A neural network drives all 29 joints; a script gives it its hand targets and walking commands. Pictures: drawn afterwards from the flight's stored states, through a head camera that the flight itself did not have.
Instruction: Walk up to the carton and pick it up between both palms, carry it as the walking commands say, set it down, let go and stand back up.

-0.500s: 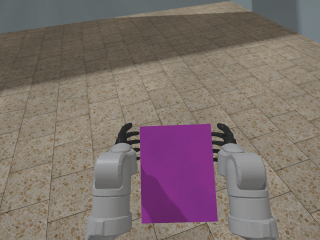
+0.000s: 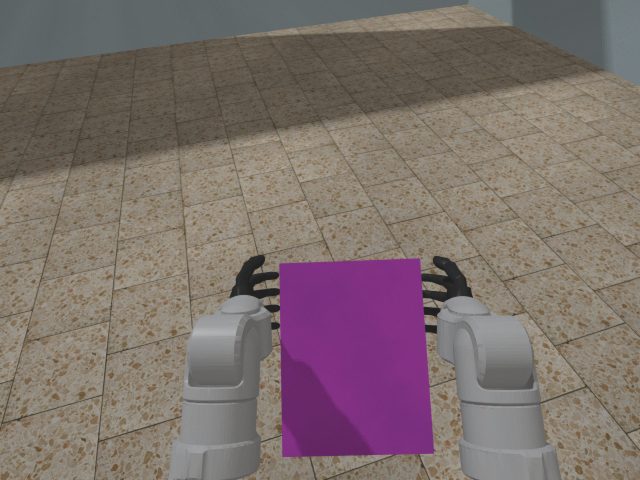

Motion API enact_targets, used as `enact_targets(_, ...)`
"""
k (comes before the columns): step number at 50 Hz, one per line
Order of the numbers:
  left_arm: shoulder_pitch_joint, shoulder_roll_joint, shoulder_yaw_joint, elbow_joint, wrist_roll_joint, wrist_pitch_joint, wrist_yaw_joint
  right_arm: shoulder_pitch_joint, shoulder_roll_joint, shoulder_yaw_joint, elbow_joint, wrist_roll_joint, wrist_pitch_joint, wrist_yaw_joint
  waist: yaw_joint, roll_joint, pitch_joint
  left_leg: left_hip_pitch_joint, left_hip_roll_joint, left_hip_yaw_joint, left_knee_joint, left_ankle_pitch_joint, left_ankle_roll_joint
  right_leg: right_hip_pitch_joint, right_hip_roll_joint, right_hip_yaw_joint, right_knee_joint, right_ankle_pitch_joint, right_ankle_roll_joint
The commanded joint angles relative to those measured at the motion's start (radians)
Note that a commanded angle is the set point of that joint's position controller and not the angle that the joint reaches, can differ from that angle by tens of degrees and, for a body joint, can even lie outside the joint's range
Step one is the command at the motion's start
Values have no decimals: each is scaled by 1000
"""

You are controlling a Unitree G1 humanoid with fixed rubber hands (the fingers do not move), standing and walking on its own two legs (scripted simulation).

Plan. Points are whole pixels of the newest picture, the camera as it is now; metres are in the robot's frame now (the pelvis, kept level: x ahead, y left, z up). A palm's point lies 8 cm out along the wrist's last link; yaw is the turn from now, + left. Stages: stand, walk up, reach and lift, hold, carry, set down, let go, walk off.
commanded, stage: carry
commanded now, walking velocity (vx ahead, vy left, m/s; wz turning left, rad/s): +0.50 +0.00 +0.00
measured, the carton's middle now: (349, 343) +0.32 +0.00 -0.02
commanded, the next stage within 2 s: none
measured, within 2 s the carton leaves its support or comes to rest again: neither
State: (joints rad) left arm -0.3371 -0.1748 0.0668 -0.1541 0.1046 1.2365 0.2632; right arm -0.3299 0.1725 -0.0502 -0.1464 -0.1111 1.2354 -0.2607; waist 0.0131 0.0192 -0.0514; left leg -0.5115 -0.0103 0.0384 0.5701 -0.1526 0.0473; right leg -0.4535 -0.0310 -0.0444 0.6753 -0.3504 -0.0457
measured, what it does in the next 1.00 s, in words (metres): walks ahead: right foot, then left foot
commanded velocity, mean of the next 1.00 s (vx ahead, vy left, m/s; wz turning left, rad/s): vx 0.39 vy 0.00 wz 0.00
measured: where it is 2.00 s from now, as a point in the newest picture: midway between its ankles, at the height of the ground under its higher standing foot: (342, 415)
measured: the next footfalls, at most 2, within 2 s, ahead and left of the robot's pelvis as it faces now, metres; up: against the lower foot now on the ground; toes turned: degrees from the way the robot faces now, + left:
right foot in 0.34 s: +0.00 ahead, -0.06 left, -0.01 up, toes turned -7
left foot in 0.72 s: +0.25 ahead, +0.13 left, -0.01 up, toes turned +10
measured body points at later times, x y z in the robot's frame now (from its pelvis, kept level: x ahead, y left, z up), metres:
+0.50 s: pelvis +0.06 -0.01 +0.03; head +0.08 -0.03 +0.48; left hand +0.37 +0.12 +0.11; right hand +0.37 -0.13 +0.11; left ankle +0.11 +0.13 -0.66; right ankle -0.04 -0.05 -0.72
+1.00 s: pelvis +0.33 +0.01 +0.02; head +0.38 +0.01 +0.46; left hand +0.64 +0.16 +0.10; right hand +0.66 -0.09 +0.10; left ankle +0.21 +0.12 -0.72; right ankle +0.45 -0.11 -0.70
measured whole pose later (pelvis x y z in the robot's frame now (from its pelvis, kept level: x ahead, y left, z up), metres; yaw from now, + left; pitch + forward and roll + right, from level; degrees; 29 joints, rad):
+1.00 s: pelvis +0.33 +0.01 +0.02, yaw +1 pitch +4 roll +0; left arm -0.37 -0.19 0.13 -0.26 0.10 1.20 0.28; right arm -0.39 0.19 -0.02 -0.22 -0.11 1.22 -0.28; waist 0.03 -0.01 0.04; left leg -0.05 0.06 0.15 0.36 -0.36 -0.03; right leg -0.55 -0.05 -0.12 0.59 -0.21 0.02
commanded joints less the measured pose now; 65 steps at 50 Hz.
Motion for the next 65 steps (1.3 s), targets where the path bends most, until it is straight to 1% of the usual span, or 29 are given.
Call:
enact_targets(1, -349, -1072, -477, -27, -332, -57, -264, -396, 1057, 444, -86, 333, -78, 239, -10, -103, -316, 186, -17, -18, 16, -317, -10, 2, -75, 135, -276, -333, -27)
enact_targets(4, -407, -1131, -521, -150, -377, -62, -258, -497, 1105, 511, -226, 391, -92, 232, -41, -175, -287, 343, -68, 70, 230, -245, -45, -181, -121, 106, -317, -407, 8)
enact_targets(5, -402, -1121, -517, -146, -375, -57, -253, -490, 1099, 500, -212, 389, -88, 225, -53, -112, -285, 381, -51, 46, 178, -234, -46, -220, -81, 35, -231, -378, 37)
enact_targets(6, -382, -1102, -509, -130, -362, -49, -246, -453, 1087, 484, -181, 382, -76, 219, -63, -18, -295, 386, -35, 11, 77, -289, -38, -229, -22, -33, -100, -375, 59)
enact_targets(8, -308, -1084, -499, -96, -334, -36, -236, -379, 1040, 460, -135, 370, -58, 216, -41, 347, -313, 121, 211, -319, -384, -610, 2, -35, 135, -156, 490, -203, 83)
enact_targets(9, -344, -1083, -508, -109, -335, -39, -239, -394, 1050, 467, -136, 382, -54, 221, -14, 298, -308, -15, 306, -376, -495, -742, 48, 81, 93, -130, 560, -104, 74)
enact_targets(10, -347, -1086, -505, -90, -335, -35, -238, -397, 1056, 479, -124, 384, -47, 224, 3, 235, -294, -103, 291, -322, -509, -732, 41, 188, 71, -109, 509, -81, 49)
enact_targets(14, -364, -1119, -477, -141, -375, -47, -245, -422, 1106, 516, -190, 380, -60, 221, 25, 22, -329, -27, 107, -48, -224, -352, -72, 486, 64, -69, -255, -153, -23)
enact_targets(15, -390, -1121, -465, -149, -382, -49, -248, -444, 1107, 524, -213, 378, -67, 215, 18, -177, -289, -34, 29, 17, 21, -224, -60, 484, -53, 122, -474, -271, -52)
enact_targets(16, -409, -1112, -454, -148, -389, -50, -250, -460, 1115, 524, -222, 375, -68, 208, 7, -386, -259, -228, -22, 37, 291, -250, -69, 549, -306, 467, -532, -228, -89)
enact_targets(18, -408, -1105, -467, -142, -407, -41, -257, -442, 1122, 501, -214, 351, -71, 180, -7, -170, -241, -377, 37, 20, 334, -187, -68, 677, -388, 415, -540, -46, -9)
enact_targets(21, -377, -1116, -494, -169, -389, -50, -245, -451, 1126, 517, -246, 363, -80, 181, 5, -68, -226, -182, 40, 57, 274, -67, -100, 581, -248, 217, -509, 361, -31)
enact_targets(29, -290, -998, -417, -176, -347, -37, -232, -358, 1118, 529, -202, 375, -43, 169, 24, -239, -280, -189, -18, 164, 74, -169, -75, 872, -206, 56, -303, 1040, -52)
enact_targets(32, -263, -981, -403, -166, -328, -29, -230, -339, 1116, 532, -197, 377, -31, 173, 12, -259, -330, 50, -86, 252, -122, -127, -63, 800, -165, -74, -122, 1374, -11)
enact_targets(34, -285, -983, -408, -183, -334, -22, -229, -324, 1125, 530, -206, 377, -26, 178, -42, -200, -444, 571, -43, 190, -210, 16, -6, 446, -126, -149, 145, 1176, 49)
enact_targets(35, -304, -982, -414, -188, -335, -18, -227, -334, 1123, 526, -203, 375, -22, 182, -64, -131, -486, 872, 61, 10, -179, 29, 56, 139, -97, -131, 304, 868, 78)
enact_targets(36, -303, -1006, -421, -179, -337, -15, -229, -345, 1101, 516, -189, 369, -20, 182, -45, 116, -493, 1074, 322, -321, -178, 360, 158, -181, 4, -96, 512, 94, 75)
enact_targets(37, -335, -1012, -428, -171, -343, -16, -232, -364, 1111, 502, -156, 377, -22, 185, -33, 186, -434, 1061, 428, -428, -196, 565, 257, -303, 44, -26, 602, -164, 69)
enact_targets(38, -381, -1034, -431, -173, -353, -21, -239, -391, 1135, 508, -156, 386, -30, 186, -38, 174, -421, 1015, 430, -428, -210, 526, 259, -317, -27, 39, 557, -179, 55)
enact_targets(40, -420, -1088, -463, -178, -377, -33, -248, -438, 1157, 500, -200, 387, -55, 191, -33, 70, -304, 794, 371, -292, -335, 212, 152, -249, -67, 41, 354, -78, 36)
enact_targets(44, -399, -1169, -505, -180, -384, -68, -251, -407, 1174, 491, -232, 369, -92, 208, -23, 143, -303, 661, 230, 69, -236, 569, 32, -27, -8, -88, -15, 48, 65)
enact_targets(50, -367, -1111, -550, -197, -390, -52, -250, -291, 1067, 449, -212, 320, -80, 203, -6, 179, -393, 579, 159, 159, 19, 583, -8, 185, 61, -165, -209, 375, 48)
enact_targets(51, -350, -1084, -534, -182, -383, -45, -249, -271, 1045, 437, -191, 308, -70, 202, 2, 110, -430, 516, 122, 185, 142, 503, -31, 294, 40, -156, -225, 552, 31)
enact_targets(52, -330, -1059, -513, -165, -374, -37, -250, -277, 1027, 437, -185, 303, -61, 202, 16, 4, -468, 364, 80, 177, 279, 323, -51, 451, -64, -37, -174, 854, -10)
enact_targets(54, -296, -1023, -470, -95, -333, -29, -253, -264, 1021, 455, -133, 295, -45, 208, 18, -241, -488, 37, -46, 71, 553, -464, -63, 701, -335, 303, -172, 1422, -168)
enact_targets(56, -281, -1049, -445, -75, -326, -42, -261, -315, 1040, 496, -163, 319, -51, 212, 3, -187, -488, 54, 22, -44, 439, -464, -35, 646, -320, 253, -164, 1300, -155)
enact_targets(58, -284, -1104, -458, -116, -334, -60, -268, -375, 1104, 545, -210, 362, -61, 225, 2, -170, -456, 97, 42, -29, 240, -453, -28, 575, -236, 122, -180, 1077, -88)
enact_targets(61, -371, -1122, -452, -161, -344, -93, -270, -498, 1131, 564, -278, 406, -94, 230, -2, -183, -493, 173, 26, 7, 71, -366, -37, 529, -205, 53, -201, 867, -84)
enact_targets(65, -303, -1091, -450, -139, -307, -108, -265, -415, 1128, 567, -270, 401, -107, 238, -18, -109, -560, 350, 61, -7, -138, 26, -40, 438, -149, -2, -162, 723, -34)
